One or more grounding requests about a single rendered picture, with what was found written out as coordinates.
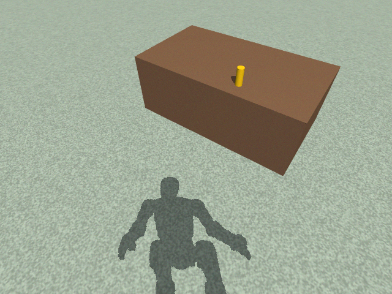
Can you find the can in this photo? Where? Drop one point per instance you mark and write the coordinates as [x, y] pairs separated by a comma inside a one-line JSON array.
[[239, 76]]

